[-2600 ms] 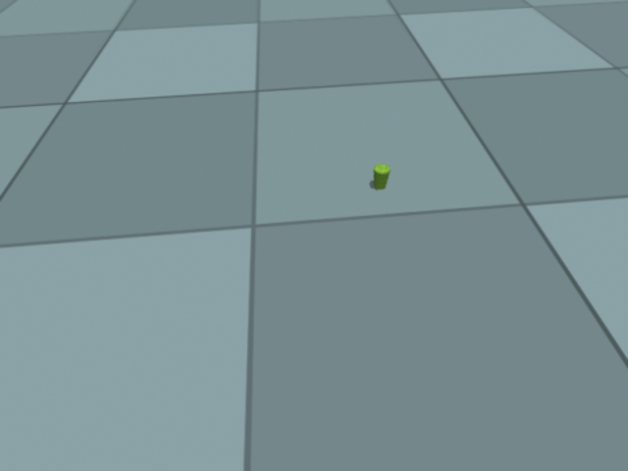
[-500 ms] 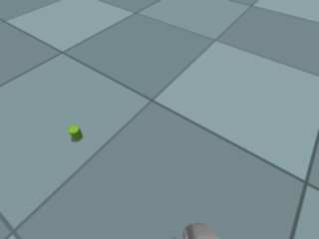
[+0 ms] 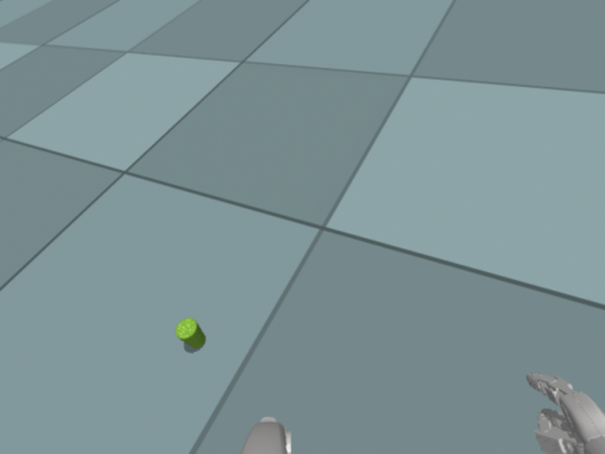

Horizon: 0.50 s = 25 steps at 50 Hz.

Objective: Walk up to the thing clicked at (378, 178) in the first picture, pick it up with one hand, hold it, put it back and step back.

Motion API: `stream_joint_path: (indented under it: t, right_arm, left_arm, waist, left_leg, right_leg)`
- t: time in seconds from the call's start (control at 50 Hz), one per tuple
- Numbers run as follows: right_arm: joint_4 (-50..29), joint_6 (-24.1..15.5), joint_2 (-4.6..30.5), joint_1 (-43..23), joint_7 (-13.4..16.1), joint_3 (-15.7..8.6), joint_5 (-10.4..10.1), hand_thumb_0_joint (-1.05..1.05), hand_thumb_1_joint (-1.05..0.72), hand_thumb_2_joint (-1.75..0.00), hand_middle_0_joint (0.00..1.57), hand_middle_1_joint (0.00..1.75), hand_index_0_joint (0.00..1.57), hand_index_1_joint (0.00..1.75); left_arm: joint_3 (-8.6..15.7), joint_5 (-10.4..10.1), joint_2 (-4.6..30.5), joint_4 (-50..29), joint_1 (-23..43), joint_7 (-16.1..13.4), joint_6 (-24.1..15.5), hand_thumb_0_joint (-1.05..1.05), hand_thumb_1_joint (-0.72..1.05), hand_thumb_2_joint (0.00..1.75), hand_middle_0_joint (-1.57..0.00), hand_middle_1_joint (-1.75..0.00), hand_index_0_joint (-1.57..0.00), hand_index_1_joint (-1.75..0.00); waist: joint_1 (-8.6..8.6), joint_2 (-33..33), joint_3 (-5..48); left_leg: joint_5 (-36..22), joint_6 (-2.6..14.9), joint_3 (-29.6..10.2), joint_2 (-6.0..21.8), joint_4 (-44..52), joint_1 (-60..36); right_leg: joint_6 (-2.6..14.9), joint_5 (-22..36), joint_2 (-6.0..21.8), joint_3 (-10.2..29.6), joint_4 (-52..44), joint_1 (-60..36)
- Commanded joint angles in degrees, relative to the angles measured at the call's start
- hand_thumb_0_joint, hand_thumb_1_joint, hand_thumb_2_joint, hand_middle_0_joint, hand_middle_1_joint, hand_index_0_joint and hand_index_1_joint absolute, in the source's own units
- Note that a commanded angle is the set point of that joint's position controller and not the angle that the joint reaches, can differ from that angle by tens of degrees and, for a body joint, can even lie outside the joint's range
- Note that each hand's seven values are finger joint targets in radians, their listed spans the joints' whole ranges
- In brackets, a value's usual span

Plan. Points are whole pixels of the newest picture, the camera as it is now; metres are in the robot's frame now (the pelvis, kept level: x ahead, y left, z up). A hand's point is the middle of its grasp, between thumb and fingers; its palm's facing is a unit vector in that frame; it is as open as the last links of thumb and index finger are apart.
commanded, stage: walk up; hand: left
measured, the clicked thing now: (192, 334) +0.65 +0.54 -0.70
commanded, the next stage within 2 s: none
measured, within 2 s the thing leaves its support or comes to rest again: neither
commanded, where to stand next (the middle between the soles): +0.23 +0.67 m, yaw -47 degrees
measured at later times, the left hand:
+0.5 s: hand (42, 412) +0.25 +0.49 -0.12, palm faces -0.31 -0.77 -0.56, open 7.4 cm
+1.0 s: hand out of the picture +0.34 +0.77 -0.14, palm faces -0.32 -0.66 -0.68, open 7.4 cm
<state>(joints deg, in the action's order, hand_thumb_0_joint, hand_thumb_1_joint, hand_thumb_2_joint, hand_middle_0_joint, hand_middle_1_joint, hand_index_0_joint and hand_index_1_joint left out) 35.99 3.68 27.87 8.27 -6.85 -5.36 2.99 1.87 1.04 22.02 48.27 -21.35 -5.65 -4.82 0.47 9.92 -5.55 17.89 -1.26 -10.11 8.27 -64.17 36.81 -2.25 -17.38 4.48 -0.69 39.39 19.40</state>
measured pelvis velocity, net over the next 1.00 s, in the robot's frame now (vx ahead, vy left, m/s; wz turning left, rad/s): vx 0.12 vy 0.49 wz -0.47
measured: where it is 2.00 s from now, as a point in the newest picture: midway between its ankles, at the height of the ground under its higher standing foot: outside the picture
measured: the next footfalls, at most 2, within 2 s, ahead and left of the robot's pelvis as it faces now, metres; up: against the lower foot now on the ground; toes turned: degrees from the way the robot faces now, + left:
left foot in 0.14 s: +0.16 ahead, +0.27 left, +0.00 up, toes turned -3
right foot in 0.52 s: +0.16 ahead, +0.12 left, +0.00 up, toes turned -22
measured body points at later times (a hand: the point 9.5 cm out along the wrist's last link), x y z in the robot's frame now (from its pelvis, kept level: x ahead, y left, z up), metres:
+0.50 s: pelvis +0.09 +0.23 -0.01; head +0.13 +0.18 +0.44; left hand +0.27 +0.53 -0.09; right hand +0.05 -0.10 -0.13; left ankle +0.12 +0.27 -0.71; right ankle +0.13 +0.13 -0.70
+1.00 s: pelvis +0.12 +0.49 -0.05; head +0.15 +0.44 +0.40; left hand +0.35 +0.80 -0.10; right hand +0.08 +0.13 -0.15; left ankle +0.18 +0.60 -0.71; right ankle +0.12 +0.22 -0.68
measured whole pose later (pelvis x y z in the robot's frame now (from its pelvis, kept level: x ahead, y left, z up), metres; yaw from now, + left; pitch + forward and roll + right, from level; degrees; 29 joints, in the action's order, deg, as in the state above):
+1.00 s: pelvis +0.12 +0.49 -0.05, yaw -27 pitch -2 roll -1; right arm 36.9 4.5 27.6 12.7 -4.4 -6.6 4.1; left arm 6.3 2.2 29.1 47.1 -16.8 -8.5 -1.0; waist -0.5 4.9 -8.1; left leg 33.7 -1.2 1.0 4.0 -62.9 27.3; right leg 1.9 -29.2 2.6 13.3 66.6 40.7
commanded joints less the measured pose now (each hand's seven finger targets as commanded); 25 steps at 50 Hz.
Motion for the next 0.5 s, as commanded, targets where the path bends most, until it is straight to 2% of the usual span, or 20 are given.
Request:
stream_joint_path:
  t: [0.0,0.04,0.06,0.08,0.1,0.12,0.14,0.16,0.18,0.2,0.24,0.26,0.3,0.32,0.36,0.38,0.42,0.44,0.46,0.48]
  right_arm:
    - [-3.55,0.13,7.56,1.91,-0.24,-3.71,-0.42,0.00,-0.90,-0.90,0.20,0.30,0.20,0.30]
    - [-3.67,0.03,8.67,1.31,-0.32,-4.39,-0.51,0.00,-0.90,-0.90,0.20,0.30,0.20,0.30]
    - [-3.29,-0.09,9.07,1.85,-0.27,-4.79,-0.39,0.00,-0.90,-0.90,0.20,0.30,0.20,0.30]
    - [-2.80,-0.23,9.33,4.80,-0.04,-5.40,-0.14,0.00,-0.90,-0.90,0.20,0.30,0.20,0.30]
    - [-2.19,-0.49,10.00,8.76,0.36,-7.05,1.06,0.00,-0.90,-0.90,0.20,0.30,0.20,0.30]
    - [0.02,-1.06,11.52,14.71,0.89,-7.81,2.02,0.00,-0.90,-0.90,0.20,0.30,0.20,0.30]
    - [-0.82,-1.60,16.31,14.21,1.26,-7.92,2.76,0.00,-0.90,-0.90,0.20,0.30,0.20,0.30]
    - [-2.13,-2.44,20.51,7.17,2.20,-8.24,1.18,0.00,-0.90,-0.90,0.20,0.30,0.20,0.30]
    - [-2.68,-2.37,21.87,2.61,2.64,-8.61,0.37,0.00,-0.90,-0.90,0.20,0.30,0.20,0.30]
    - [-3.14,-2.43,16.69,0.52,2.99,-7.73,0.36,0.00,-0.90,-0.90,0.20,0.30,0.20,0.30]
    - [-2.91,-2.62,11.58,1.28,3.37,-5.79,0.98,0.00,-0.90,-0.90,0.20,0.30,0.20,0.30]
    - [-2.67,-2.74,11.38,1.28,3.51,-5.67,0.80,0.00,-0.90,-0.90,0.20,0.30,0.20,0.30]
    - [-2.43,-2.90,8.36,3.18,3.76,-4.93,1.43,0.00,-0.90,-0.90,0.20,0.30,0.20,0.30]
    - [-2.80,-2.80,7.83,4.62,3.87,-4.68,1.76,0.00,-0.90,-0.90,0.20,0.30,0.20,0.30]
    - [-3.27,-2.50,7.05,5.53,4.04,-4.22,1.91,0.00,-0.90,-0.90,0.20,0.30,0.20,0.30]
    - [-3.85,-2.26,7.14,5.34,4.06,-4.17,2.01,0.00,-0.90,-0.90,0.20,0.30,0.20,0.30]
    - [-5.77,-1.38,7.18,2.30,3.94,-4.09,2.35,0.00,-0.90,-0.90,0.20,0.30,0.20,0.30]
    - [-7.08,-0.97,7.08,-0.82,3.83,-3.99,2.27,0.00,-0.90,-0.90,0.20,0.30,0.20,0.30]
    - [-8.37,-0.77,7.15,-3.61,3.63,-3.90,2.21,0.00,-0.90,-0.90,0.20,0.30,0.20,0.30]
    - [-8.71,-0.83,5.49,-2.65,3.44,-3.35,1.67,0.00,-0.90,-0.90,0.20,0.30,0.20,0.30]
  left_arm:
    - [8.21,1.63,25.43,-5.88,2.81,-1.55,-2.57,0.00,0.90,0.90,-0.20,-0.30,-0.20,-0.30]
    - [8.49,1.64,26.53,-6.63,4.37,-1.62,-1.98,0.00,0.90,0.90,-0.20,-0.30,-0.20,-0.30]
    - [8.38,1.55,26.34,-6.79,4.65,-1.52,-1.55,0.00,0.90,0.90,-0.20,-0.30,-0.20,-0.30]
    - [8.39,1.56,26.57,-7.66,7.35,-1.62,-1.30,0.00,0.90,0.90,-0.20,-0.30,-0.20,-0.30]
    - [8.02,2.03,24.23,-7.64,6.01,-1.56,-0.57,0.00,0.90,0.90,-0.20,-0.30,-0.20,-0.30]
    - [6.72,2.15,19.32,-7.23,4.29,-1.82,-0.10,0.00,0.90,0.90,-0.20,-0.30,-0.20,-0.30]
    - [4.60,1.53,12.17,-6.74,1.67,-2.17,0.51,0.00,0.90,0.90,-0.20,-0.30,-0.20,-0.30]
    - [4.65,0.37,13.76,-6.77,0.00,-3.41,0.70,0.00,0.90,0.90,-0.20,-0.30,-0.20,-0.30]
    - [4.42,0.26,16.08,-5.77,-0.50,-4.00,0.55,0.00,0.90,0.90,-0.20,-0.30,-0.20,-0.30]
    - [4.77,-0.20,18.30,-4.04,0.82,-3.46,0.48,0.00,0.90,0.90,-0.20,-0.30,-0.20,-0.30]
    - [6.46,-1.62,20.03,0.29,-3.75,-2.44,0.84,0.00,0.90,0.90,-0.20,-0.30,-0.20,-0.30]
    - [6.41,-1.62,19.89,0.81,-4.68,-2.23,1.15,0.00,0.90,0.90,-0.20,-0.30,-0.20,-0.30]
    - [5.89,-1.68,17.53,0.44,-3.59,-1.54,1.36,0.00,0.90,0.90,-0.20,-0.30,-0.20,-0.30]
    - [5.73,-1.85,16.84,-0.14,-3.50,-1.44,1.40,0.00,0.90,0.90,-0.20,-0.30,-0.20,-0.30]
    - [5.56,-1.81,15.64,-1.40,-2.79,-1.34,1.52,0.00,0.90,0.90,-0.20,-0.30,-0.20,-0.30]
    - [5.56,-1.71,15.63,-1.93,-2.79,-1.37,1.73,0.00,0.90,0.90,-0.20,-0.30,-0.20,-0.30]
    - [5.77,-1.75,15.12,-1.74,-6.79,-1.47,1.92,0.00,0.90,0.90,-0.20,-0.30,-0.20,-0.30]
    - [6.07,-1.64,14.86,-0.88,-10.61,-1.66,1.86,0.00,0.90,0.90,-0.20,-0.30,-0.20,-0.30]
    - [6.86,-1.31,15.40,0.46,-15.85,-2.00,1.74,0.00,0.90,0.90,-0.20,-0.30,-0.20,-0.30]
    - [8.08,-0.74,17.96,0.67,-18.65,-2.41,1.51,0.00,0.90,0.90,-0.20,-0.30,-0.20,-0.30]
  waist:
    - [2.48,-21.20,5.22]
    - [3.25,-22.60,6.99]
    - [3.45,-22.33,7.87]
    - [6.54,-22.29,8.98]
    - [8.97,-19.68,9.36]
    - [11.39,-9.48,10.99]
    - [10.47,12.61,7.35]
    - [6.51,16.59,6.93]
    - [4.33,18.08,6.33]
    - [4.27,9.10,2.73]
    - [3.05,6.03,4.48]
    - [2.47,6.72,5.87]
    - [3.57,4.40,8.30]
    - [3.99,3.52,8.71]
    - [4.36,2.95,8.34]
    - [4.29,3.00,8.01]
    - [2.29,2.11,8.13]
    - [-0.34,0.52,8.45]
    - [-3.77,-3.32,9.95]
    - [-5.99,-9.56,11.52]
  left_leg:
    - [-5.11,0.26,6.86,-0.77,7.60,-7.54]
    - [-2.33,0.92,6.62,-0.93,10.23,-10.54]
    - [0.83,1.16,8.04,-2.30,11.88,-11.95]
    - [1.38,2.01,8.53,-2.45,16.18,-17.43]
    - [4.59,4.12,8.16,-3.28,20.04,-26.62]
    - [10.66,4.36,4.18,-4.40,25.94,-34.36]
    - [18.30,1.72,-11.27,7.52,40.34,-27.69]
    - [14.79,5.03,-24.54,13.35,49.35,-25.24]
    - [21.63,7.47,-29.11,14.60,53.15,-21.13]
    - [17.37,5.99,-19.29,11.23,50.15,-17.55]
    - [0.43,5.05,-4.82,6.06,39.97,-22.40]
    - [-7.03,6.42,-2.81,5.63,37.58,-23.65]
    - [-21.79,8.66,1.37,4.47,34.46,-29.53]
    - [-26.43,8.62,3.56,4.68,33.59,-30.87]
    - [-29.34,10.40,5.03,6.83,33.67,-29.07]
    - [-28.21,10.38,5.23,7.44,33.99,-26.52]
    - [-25.78,9.58,6.31,7.25,31.92,-20.35]
    - [-22.92,8.73,7.55,6.95,29.13,-14.14]
    - [-24.06,6.69,11.37,4.50,22.11,-9.34]
    - [-23.10,2.87,15.11,0.39,11.36,-2.73]
  right_leg:
    - [11.70,8.69,5.32,6.43,-12.38,6.98]
    - [11.72,4.15,6.78,8.44,-9.46,7.41]
    - [12.11,3.78,6.85,8.99,-7.36,7.31]
    - [11.59,5.55,7.94,9.80,-3.87,10.69]
    - [10.92,2.59,7.23,10.63,2.10,19.64]
    - [8.05,-1.81,1.99,7.01,17.52,24.93]
    - [6.00,-18.68,-7.93,0.66,33.68,31.49]
    - [7.35,-16.62,-7.43,4.73,40.99,34.47]
    - [8.10,-14.56,-3.13,6.54,43.66,31.77]
    - [7.16,-9.13,-1.12,6.18,40.86,30.62]
    - [5.74,-5.42,-1.23,5.21,34.13,27.75]
    - [5.47,-5.66,-1.27,3.73,32.98,25.62]
    - [3.48,-7.93,-1.89,0.65,26.97,23.05]
    - [3.11,-8.33,-2.03,-0.24,24.18,22.25]
    - [3.28,-6.23,-1.74,-2.98,19.41,18.72]
    - [3.76,-5.32,-1.08,-3.68,17.13,15.60]
    - [4.85,-2.80,-1.05,-4.04,10.67,7.26]
    - [6.06,1.04,-0.54,-2.69,5.44,-0.67]
    - [6.82,7.39,-1.66,-3.30,-2.20,-10.01]
    - [8.49,10.19,-0.36,0.29,-7.55,-19.86]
